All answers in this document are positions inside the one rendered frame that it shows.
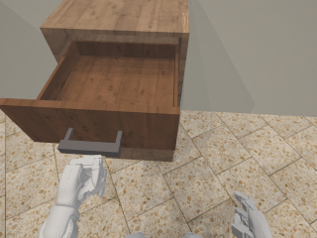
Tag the cabinet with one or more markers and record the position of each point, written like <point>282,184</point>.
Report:
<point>128,21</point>

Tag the handle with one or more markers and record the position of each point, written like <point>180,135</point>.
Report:
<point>106,149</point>

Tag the left robot hand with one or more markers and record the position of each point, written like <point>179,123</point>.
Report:
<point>88,172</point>

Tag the drawer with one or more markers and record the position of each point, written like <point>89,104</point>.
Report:
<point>101,87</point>

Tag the robot left forearm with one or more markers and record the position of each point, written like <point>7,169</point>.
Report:
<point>62,222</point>

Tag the right robot hand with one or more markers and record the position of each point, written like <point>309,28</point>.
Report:
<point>254,223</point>

